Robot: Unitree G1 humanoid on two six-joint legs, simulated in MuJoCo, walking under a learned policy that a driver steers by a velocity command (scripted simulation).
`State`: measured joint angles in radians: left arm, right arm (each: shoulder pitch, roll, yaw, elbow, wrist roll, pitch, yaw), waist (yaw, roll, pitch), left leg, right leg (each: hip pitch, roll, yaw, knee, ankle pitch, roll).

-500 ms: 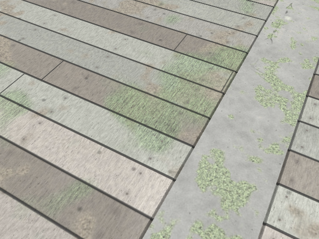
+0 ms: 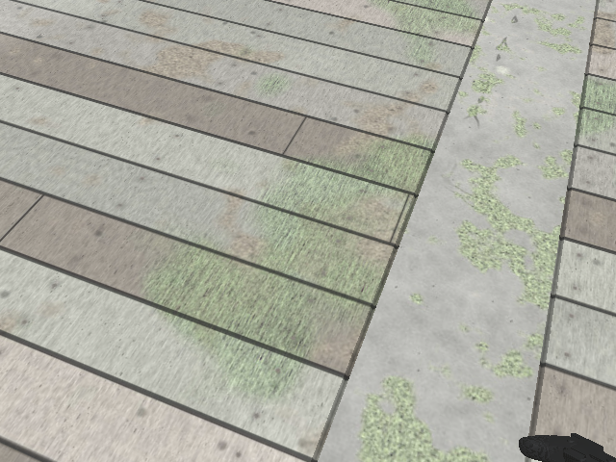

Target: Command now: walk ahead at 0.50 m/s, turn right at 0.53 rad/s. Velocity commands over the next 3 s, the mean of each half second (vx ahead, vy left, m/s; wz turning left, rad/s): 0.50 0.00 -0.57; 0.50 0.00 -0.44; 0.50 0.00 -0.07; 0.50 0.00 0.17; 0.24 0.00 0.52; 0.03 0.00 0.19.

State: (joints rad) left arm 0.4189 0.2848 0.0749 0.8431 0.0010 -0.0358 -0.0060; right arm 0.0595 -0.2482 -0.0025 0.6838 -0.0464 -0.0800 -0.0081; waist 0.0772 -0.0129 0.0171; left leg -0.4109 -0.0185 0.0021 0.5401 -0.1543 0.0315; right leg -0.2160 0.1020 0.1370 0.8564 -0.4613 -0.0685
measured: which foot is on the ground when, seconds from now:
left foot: down 0.00-0.46, up 0.48-0.98, down 1.00-1.00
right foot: up 0.00-0.44, down 0.46-1.00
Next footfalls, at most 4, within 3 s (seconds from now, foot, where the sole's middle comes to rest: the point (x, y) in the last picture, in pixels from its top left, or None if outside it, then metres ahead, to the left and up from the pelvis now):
0.46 right None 0.35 -0.16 -0.77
1.00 left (403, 368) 0.70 -0.15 -0.77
1.54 right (529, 326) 0.84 -0.46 -0.77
2.10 left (503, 222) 1.18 -0.44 -0.77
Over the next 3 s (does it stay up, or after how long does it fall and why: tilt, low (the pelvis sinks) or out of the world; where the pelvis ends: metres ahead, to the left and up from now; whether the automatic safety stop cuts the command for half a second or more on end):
stays up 1.16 -0.53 0.01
